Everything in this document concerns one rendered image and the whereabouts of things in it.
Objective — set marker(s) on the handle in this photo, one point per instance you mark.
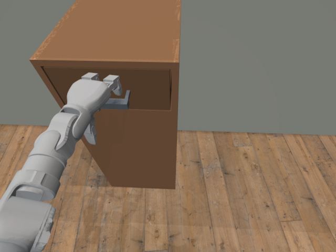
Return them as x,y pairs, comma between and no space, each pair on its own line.
122,104

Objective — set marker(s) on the cabinet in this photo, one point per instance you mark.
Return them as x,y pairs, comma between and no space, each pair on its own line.
135,147

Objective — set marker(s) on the robot left forearm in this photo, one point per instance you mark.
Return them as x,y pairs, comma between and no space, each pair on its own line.
39,177

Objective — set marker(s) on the left robot hand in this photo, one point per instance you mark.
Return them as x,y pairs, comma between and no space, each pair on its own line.
91,94

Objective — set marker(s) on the drawer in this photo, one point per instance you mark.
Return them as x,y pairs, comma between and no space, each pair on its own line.
150,88

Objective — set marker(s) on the left robot upper arm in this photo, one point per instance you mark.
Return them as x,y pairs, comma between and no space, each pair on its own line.
25,225

